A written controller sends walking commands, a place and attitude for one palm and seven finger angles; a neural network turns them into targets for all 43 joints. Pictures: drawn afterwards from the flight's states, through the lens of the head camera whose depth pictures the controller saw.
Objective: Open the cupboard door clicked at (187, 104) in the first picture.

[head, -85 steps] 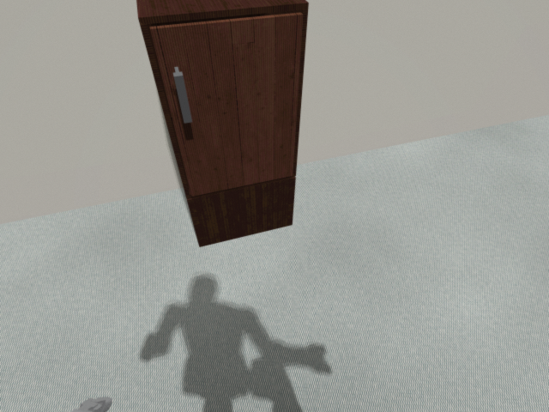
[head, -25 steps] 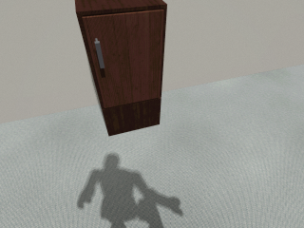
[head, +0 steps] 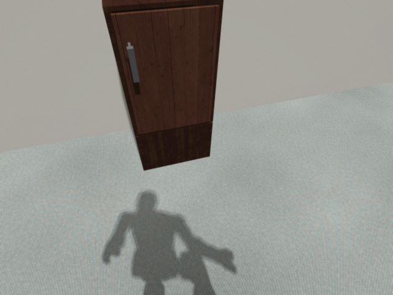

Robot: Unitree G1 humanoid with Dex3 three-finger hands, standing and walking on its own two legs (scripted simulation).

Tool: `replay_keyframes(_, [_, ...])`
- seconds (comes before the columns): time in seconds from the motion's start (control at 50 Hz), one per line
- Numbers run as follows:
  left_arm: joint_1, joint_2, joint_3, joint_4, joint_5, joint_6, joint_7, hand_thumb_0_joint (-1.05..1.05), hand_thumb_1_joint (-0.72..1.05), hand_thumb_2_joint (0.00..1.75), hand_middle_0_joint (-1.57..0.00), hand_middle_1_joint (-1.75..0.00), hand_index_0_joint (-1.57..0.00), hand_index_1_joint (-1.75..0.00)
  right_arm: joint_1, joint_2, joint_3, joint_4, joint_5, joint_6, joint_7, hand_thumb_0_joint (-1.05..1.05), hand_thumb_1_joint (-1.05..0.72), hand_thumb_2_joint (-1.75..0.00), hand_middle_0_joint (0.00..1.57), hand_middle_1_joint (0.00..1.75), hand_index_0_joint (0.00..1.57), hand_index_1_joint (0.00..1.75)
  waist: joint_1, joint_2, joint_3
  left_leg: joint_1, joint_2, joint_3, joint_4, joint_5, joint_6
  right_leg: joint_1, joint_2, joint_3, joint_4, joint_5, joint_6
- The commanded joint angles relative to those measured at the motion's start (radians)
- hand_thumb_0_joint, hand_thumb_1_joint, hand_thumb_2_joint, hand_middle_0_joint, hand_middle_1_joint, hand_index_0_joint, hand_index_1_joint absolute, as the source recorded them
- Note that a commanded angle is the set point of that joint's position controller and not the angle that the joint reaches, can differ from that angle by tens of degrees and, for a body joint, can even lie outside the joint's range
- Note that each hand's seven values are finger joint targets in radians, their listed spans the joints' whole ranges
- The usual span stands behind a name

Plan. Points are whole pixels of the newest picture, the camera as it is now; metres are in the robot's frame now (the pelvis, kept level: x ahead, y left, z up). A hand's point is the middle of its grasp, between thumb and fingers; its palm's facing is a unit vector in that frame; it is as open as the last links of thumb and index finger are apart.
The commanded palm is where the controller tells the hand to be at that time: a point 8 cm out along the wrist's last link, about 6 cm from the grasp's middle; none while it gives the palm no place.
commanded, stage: turn to face it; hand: left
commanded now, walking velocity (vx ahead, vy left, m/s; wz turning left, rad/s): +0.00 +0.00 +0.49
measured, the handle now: (132, 62) +0.92 +0.30 -0.01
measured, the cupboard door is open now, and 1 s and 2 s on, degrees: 0 0 0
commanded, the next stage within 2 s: take the last steps up to it in 0.58 s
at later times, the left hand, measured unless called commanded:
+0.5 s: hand out of the picture -0.01 +0.26 -0.18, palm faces +0.20 -0.96 -0.21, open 7.3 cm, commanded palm none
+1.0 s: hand out of the picture -0.08 +0.15 -0.17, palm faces +0.32 -0.92 -0.21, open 7.3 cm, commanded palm none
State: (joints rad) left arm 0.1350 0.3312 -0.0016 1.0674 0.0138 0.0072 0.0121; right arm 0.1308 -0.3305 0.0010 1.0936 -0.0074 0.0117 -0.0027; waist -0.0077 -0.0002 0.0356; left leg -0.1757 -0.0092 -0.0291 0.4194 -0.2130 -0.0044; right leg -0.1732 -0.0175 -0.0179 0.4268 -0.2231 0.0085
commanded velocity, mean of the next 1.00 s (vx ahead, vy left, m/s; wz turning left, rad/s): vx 0.10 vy -0.05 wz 0.18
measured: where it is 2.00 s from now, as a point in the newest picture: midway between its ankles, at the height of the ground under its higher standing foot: (199, 271)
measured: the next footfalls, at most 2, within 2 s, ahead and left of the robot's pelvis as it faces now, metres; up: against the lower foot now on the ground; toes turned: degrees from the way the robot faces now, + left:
right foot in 0.86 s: +0.01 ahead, -0.07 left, +0.00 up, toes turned +13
left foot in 1.36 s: +0.17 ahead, +0.15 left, +0.00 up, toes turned +24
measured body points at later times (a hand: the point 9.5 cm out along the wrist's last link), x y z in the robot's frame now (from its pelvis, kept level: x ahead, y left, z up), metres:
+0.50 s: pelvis -0.02 +0.05 +0.00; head +0.00 +0.09 +0.45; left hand -0.02 +0.31 -0.16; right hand +0.05 -0.18 -0.14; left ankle +0.00 +0.11 -0.74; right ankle -0.03 -0.12 -0.66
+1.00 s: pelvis +0.01 +0.00 +0.00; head -0.02 -0.03 +0.45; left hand -0.10 +0.20 -0.15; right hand +0.07 -0.23 -0.16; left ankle -0.01 +0.12 -0.68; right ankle -0.03 -0.08 -0.74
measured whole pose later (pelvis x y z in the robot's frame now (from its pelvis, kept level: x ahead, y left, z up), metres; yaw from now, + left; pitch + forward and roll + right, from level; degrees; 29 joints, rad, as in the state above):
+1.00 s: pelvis +0.01 +0.00 +0.00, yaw +14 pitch -1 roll +2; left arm 0.44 0.13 0.02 1.09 0.02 -0.02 0.02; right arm 0.32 -0.18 -0.06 1.09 -0.03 0.03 0.00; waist 0.00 0.01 -0.06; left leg -0.47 -0.01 0.02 0.96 -0.31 0.01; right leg -0.06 0.04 -0.04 0.35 -0.29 -0.08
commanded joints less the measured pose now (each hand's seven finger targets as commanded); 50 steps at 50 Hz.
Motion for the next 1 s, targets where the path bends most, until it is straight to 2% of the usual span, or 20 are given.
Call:
replay_keyframes(0.0, [0.051, 0.131, 0.039, -0.071, -0.002, 0.008, 0.017, 0.0, 0.9, 0.9, -0.2, -0.3, -0.2, -0.3, 0.003, -0.089, -0.025, -0.084, -0.005, 0.001, 0.0, 0.0, -0.9, -0.9, 0.2, 0.3, 0.2, 0.3, 0.024, -0.041, -0.059, -0.115, 0.085, -0.071, 0.049, 0.176, 0.015, 0.045, -0.165, 0.09, -0.021, 0.149, -0.023])
replay_keyframes(0.04, [0.062, 0.153, 0.051, -0.092, 0.001, 0.011, 0.02, 0.0, 0.9, 0.9, -0.2, -0.3, -0.2, -0.3, 0.016, -0.082, -0.034, -0.104, -0.003, 0.01, 0.0, 0.0, -0.9, -0.9, 0.2, 0.3, 0.2, 0.3, 0.024, -0.121, -0.065, -0.141, 0.049, -0.034, 0.162, 0.121, 0.005, 0.033, -0.238, 0.133, -0.046, 0.163, -0.071])
replay_keyframes(0.12, [0.043, 0.151, 0.067, -0.141, 0.016, 0.01, 0.029, 0.0, 0.9, 0.9, -0.2, -0.3, -0.2, -0.3, 0.048, -0.047, -0.056, -0.132, -0.003, 0.023, 0.0, 0.0, -0.9, -0.9, 0.2, 0.3, 0.2, 0.3, 0.012, -0.204, -0.025, -0.184, 0.036, 0.033, 0.391, -0.255, -0.012, -0.031, -0.35, 0.137, -0.06, 0.309, -0.182])
replay_keyframes(0.18, [0.018, 0.132, 0.068, -0.163, 0.01, 0.013, 0.025, 0.0, 0.9, 0.9, -0.2, -0.3, -0.2, -0.3, 0.133, -0.02, -0.057, -0.123, 0.001, 0.013, 0.008, 0.0, -0.9, -0.9, 0.2, 0.3, 0.2, 0.3, -0.03, -0.128, -0.043, -0.055, 0.05, 0.055, 0.15, -0.069, -0.012, -0.08, -0.296, 0.019, 0.096, 0.304, -0.104])
replay_keyframes(0.2, [0.038, 0.096, 0.064, -0.171, 0.003, 0.021, 0.022, 0.0, 0.9, 0.9, -0.2, -0.3, -0.2, -0.3, 0.171, -0.049, -0.06, -0.12, -0.006, 0.001, 0.008, 0.0, -0.9, -0.9, 0.2, 0.3, 0.2, 0.3, -0.04, 0.022, -0.062, 0.024, 0.113, -0.064, 0.019, 0.111, 0.019, -0.162, -0.207, -0.057, 0.243, 0.151, -0.035])
replay_keyframes(0.22, [0.045, 0.02, 0.052, -0.195, -0.008, 0.028, 0.017, 0.0, 0.9, 0.9, -0.2, -0.3, -0.2, -0.3, 0.2, -0.137, -0.08, -0.129, -0.016, -0.007, 0.002, 0.0, -0.9, -0.9, 0.2, 0.3, 0.2, 0.3, -0.043, 0.316, -0.039, 0.05, 0.327, -0.388, -0.119, 0.329, 0.125, -0.328, -0.048, -0.124, 0.454, -0.277, 0.054])
replay_keyframes(0.24, [0.019, 0.022, 0.051, -0.202, -0.001, 0.03, 0.023, 0.0, 0.9, 0.9, -0.2, -0.3, -0.2, -0.3, 0.202, -0.151, -0.087, -0.121, -0.013, -0.004, -0.007, 0.0, -0.9, -0.9, 0.2, 0.3, 0.2, 0.3, -0.045, 0.258, -0.038, -0.003, 0.377, -0.416, -0.154, 0.344, 0.202, -0.31, -0.037, -0.012, 0.59, -0.399, 0.039])
replay_keyframes(0.3, [0.021, 0.025, 0.067, -0.161, 0.007, 0.038, 0.016, 0.0, 0.9, 0.9, -0.2, -0.3, -0.2, -0.3, 0.129, -0.078, -0.072, -0.142, -0.012, -0.007, -0.022, 0.0, -0.9, -0.9, 0.2, 0.3, 0.2, 0.3, -0.013, 0.123, 0.005, -0.078, 0.289, -0.349, -0.188, 0.05, 0.163, -0.334, -0.071, 0.054, 0.695, -0.24, 0.03])
replay_keyframes(0.38, [0.087, -0.012, 0.067, -0.12, 0.007, 0.03, 0.009, 0.0, 0.9, 0.9, -0.2, -0.3, -0.2, -0.3, 0.154, -0.04, -0.068, -0.133, -0.004, -0.022, -0.032, 0.0, -0.9, -0.9, 0.2, 0.3, 0.2, 0.3, 0.0, 0.085, -0.069, 0.058, 0.216, -0.241, -0.164, 0.192, 0.139, -0.352, -0.063, 0.037, 0.674, -0.136, 0.055])
replay_keyframes(0.54, [0.076, -0.038, 0.07, -0.111, 0.007, 0.037, 0.016, 0.0, 0.9, 0.9, -0.2, -0.3, -0.2, -0.3, 0.198, -0.014, -0.079, -0.108, -0.006, -0.012, -0.036, 0.0, -0.9, -0.9, 0.2, 0.3, 0.2, 0.3, -0.022, 0.107, -0.063, 0.111, 0.212, -0.295, -0.189, 0.139, 0.148, -0.325, -0.046, 0.031, 0.513, -0.172, 0.068])
replay_keyframes(0.66, [0.092, -0.062, 0.061, -0.105, 0.003, 0.038, 0.022, 0.0, 0.9, 0.9, -0.2, -0.3, -0.2, -0.3, 0.179, -0.02, -0.082, -0.102, -0.014, -0.001, -0.031, 0.0, -0.9, -0.9, 0.2, 0.3, 0.2, 0.3, -0.019, 0.109, -0.039, -0.003, 0.216, -0.353, -0.214, 0.003, 0.176, -0.196, -0.023, 0.026, 0.351, -0.218, 0.041])
replay_keyframes(0.72, [0.164, -0.093, 0.046, -0.073, 0.008, 0.025, 0.016, 0.0, 0.9, 0.9, -0.2, -0.3, -0.2, -0.3, 0.187, -0.008, -0.08, -0.084, -0.021, -0.009, -0.029, 0.0, -0.9, -0.9, 0.2, 0.3, 0.2, 0.3, -0.008, 0.107, -0.046, -0.068, 0.2, -0.357, -0.271, -0.295, 0.156, -0.092, 0.006, 0.007, 0.259, -0.216, 0.016])
replay_keyframes(0.78, [0.285, -0.099, 0.044, -0.023, 0.011, 0.015, 0.008, 0.0, 0.9, 0.9, -0.2, -0.3, -0.2, -0.3, 0.164, -0.003, -0.083, -0.071, -0.02, -0.005, -0.026, 0.0, -0.9, -0.9, 0.2, 0.3, 0.2, 0.3, 0.034, 0.093, -0.013, -0.198, 0.165, -0.295, -0.264, -0.419, 0.118, 0.094, 0.032, -0.03, 0.058, -0.15, -0.005])
replay_keyframes(0.8, [0.323, -0.089, 0.047, -0.008, 0.013, 0.009, 0.008, 0.0, 0.9, 0.9, -0.2, -0.3, -0.2, -0.3, 0.165, 0.017, -0.08, -0.065, -0.018, -0.004, -0.023, 0.0, -0.9, -0.9, 0.2, 0.3, 0.2, 0.3, 0.043, 0.036, 0.017, -0.27, 0.129, -0.253, -0.216, -0.434, 0.09, 0.178, 0.027, -0.022, -0.043, -0.133, -0.014])
replay_keyframes(0.82, [0.354, -0.059, 0.056, -0.003, 0.022, 0.001, 0.011, 0.0, 0.9, 0.9, -0.2, -0.3, -0.2, -0.3, 0.169, 0.052, -0.075, -0.066, -0.013, -0.004, -0.021, 0.0, -0.9, -0.9, 0.2, 0.3, 0.2, 0.3, 0.054, -0.075, 0.056, -0.375, 0.063, -0.169, -0.049, -0.418, 0.054, 0.216, -0.064, 0.106, -0.149, -0.259, -0.045])
replay_keyframes(0.84, [0.362, -0.002, 0.067, -0.013, 0.03, -0.004, 0.019, 0.0, 0.9, 0.9, -0.2, -0.3, -0.2, -0.3, 0.166, 0.116, -0.06, -0.093, -0.004, -0.008, -0.021, 0.0, -0.9, -0.9, 0.2, 0.3, 0.2, 0.3, 0.053, -0.315, 0.113, -0.523, -0.05, -0.016, 0.228, -0.341, 0.018, 0.182, -0.256, 0.423, -0.313, -0.524, -0.134])
replay_keyframes(0.86, [0.339, 0.01, 0.064, -0.035, 0.014, -0.004, 0.023, 0.0, 0.9, 0.9, -0.2, -0.3, -0.2, -0.3, 0.102, 0.073, -0.069, -0.121, -0.02, -0.01, -0.014, 0.0, -0.9, -0.9, 0.2, 0.3, 0.2, 0.3, 0.057, -0.263, 0.202, -0.515, -0.021, 0.028, 0.411, -0.28, 0.02, -0.012, -0.348, 0.486, -0.408, -0.617, -0.184])
replay_keyframes(0.88, [0.294, -0.005, 0.066, -0.041, 0.008, -0.016, 0.025, 0.0, 0.9, 0.9, -0.2, -0.3, -0.2, -0.3, 0.117, 0.06, -0.074, -0.114, -0.026, -0.007, -0.005, 0.0, -0.9, -0.9, 0.2, 0.3, 0.2, 0.3, 0.017, -0.212, 0.189, -0.491, 0.007, 0.017, 0.501, -0.228, 0.019, -0.065, -0.332, 0.475, -0.427, -0.622, -0.185])
replay_keyframes(0.92, [0.28, -0.067, 0.052, -0.029, 0.003, -0.043, 0.017, 0.0, 0.9, 0.9, -0.2, -0.3, -0.2, -0.3, 0.131, 0.059, -0.082, -0.085, -0.027, -0.005, 0.007, 0.0, -0.9, -0.9, 0.2, 0.3, 0.2, 0.3, -0.011, -0.128, 0.209, -0.48, 0.045, 0.03, 0.615, -0.106, 0.011, -0.073, -0.234, 0.332, -0.384, -0.428, -0.158])
replay_keyframes(0.98, [0.335, -0.112, 0.038, -0.002, 0.001, -0.064, 0.011, 0.0, 0.9, 0.9, -0.2, -0.3, -0.2, -0.3, 0.15, 0.095, -0.086, -0.071, -0.024, -0.01, 0.012, 0.0, -0.9, -0.9, 0.2, 0.3, 0.2, 0.3, -0.016, -0.046, 0.16, -0.483, 0.069, 0.054, 0.694, -0.006, -0.007, -0.008, -0.168, 0.173, -0.323, -0.143, -0.146])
